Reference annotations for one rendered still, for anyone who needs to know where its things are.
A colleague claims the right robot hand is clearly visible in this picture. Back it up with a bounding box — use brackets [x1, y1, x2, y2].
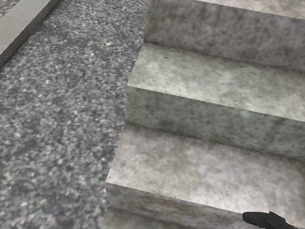
[242, 211, 298, 229]

